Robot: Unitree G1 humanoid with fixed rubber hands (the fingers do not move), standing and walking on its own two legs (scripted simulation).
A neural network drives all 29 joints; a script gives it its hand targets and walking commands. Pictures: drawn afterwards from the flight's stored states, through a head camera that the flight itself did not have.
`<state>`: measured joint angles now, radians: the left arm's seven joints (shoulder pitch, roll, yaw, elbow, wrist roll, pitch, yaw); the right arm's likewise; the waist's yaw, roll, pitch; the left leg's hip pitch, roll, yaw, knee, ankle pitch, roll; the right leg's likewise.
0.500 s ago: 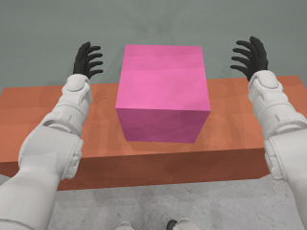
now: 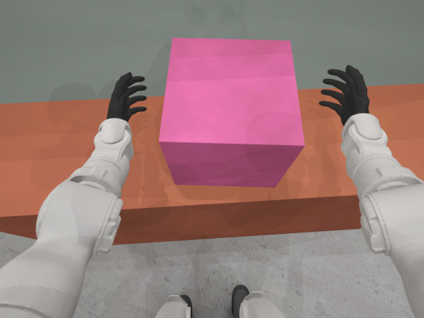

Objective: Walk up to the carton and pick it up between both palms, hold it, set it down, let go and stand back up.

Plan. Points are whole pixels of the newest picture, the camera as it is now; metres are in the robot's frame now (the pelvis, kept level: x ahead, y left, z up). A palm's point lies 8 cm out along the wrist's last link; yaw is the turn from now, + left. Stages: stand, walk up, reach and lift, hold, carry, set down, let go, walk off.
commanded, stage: reach and lift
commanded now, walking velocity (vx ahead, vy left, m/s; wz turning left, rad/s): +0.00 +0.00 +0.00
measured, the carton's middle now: (227, 118) +0.52 -0.01 -0.04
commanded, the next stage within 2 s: none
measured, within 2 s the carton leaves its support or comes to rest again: neither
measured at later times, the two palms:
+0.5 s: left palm (142, 129) +0.49 +0.17 -0.03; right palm (318, 129) +0.49 -0.21 -0.03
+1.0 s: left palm (150, 137) +0.47 +0.15 -0.03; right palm (309, 136) +0.47 -0.18 -0.03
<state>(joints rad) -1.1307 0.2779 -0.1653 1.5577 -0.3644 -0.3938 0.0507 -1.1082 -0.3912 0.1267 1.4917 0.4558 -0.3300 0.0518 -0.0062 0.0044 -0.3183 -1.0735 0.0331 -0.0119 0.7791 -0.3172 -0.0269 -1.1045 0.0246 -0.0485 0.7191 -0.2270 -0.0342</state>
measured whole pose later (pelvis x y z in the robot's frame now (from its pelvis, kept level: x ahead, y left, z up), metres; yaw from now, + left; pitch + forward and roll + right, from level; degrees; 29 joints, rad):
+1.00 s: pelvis +0.00 +0.01 -0.02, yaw -1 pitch +35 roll -1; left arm -1.07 0.13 0.39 1.53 0.06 -0.64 0.08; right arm -1.09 -0.18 -0.55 1.45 -0.30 -0.59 -0.06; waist 0.01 0.07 -0.20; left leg -1.14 0.03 0.02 0.93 -0.40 0.00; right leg -1.18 0.02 -0.03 0.87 -0.31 -0.02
